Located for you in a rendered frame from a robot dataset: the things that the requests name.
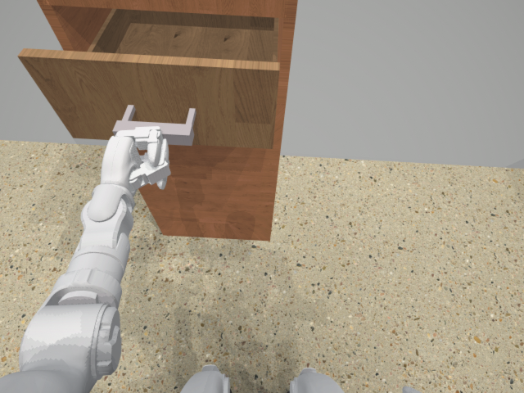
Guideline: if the robot left forearm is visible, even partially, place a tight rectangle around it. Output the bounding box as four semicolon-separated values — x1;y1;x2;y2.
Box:
19;183;135;372

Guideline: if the handle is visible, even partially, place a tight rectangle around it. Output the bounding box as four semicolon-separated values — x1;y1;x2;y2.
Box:
112;105;196;146

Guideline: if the robot left upper arm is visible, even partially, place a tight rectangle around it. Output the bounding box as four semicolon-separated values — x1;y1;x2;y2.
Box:
0;303;122;393

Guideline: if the robot right shin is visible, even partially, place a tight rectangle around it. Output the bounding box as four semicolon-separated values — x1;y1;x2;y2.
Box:
298;368;316;377

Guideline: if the cabinet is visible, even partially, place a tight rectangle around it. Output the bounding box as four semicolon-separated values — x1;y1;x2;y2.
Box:
37;0;298;241

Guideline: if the left robot thigh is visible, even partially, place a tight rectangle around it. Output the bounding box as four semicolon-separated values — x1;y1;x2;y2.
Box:
180;371;230;393

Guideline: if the left robot hand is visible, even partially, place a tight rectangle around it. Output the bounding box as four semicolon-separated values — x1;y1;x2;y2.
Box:
100;126;171;197

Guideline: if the drawer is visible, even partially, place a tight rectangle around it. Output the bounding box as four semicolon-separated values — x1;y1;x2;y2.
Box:
18;9;280;149

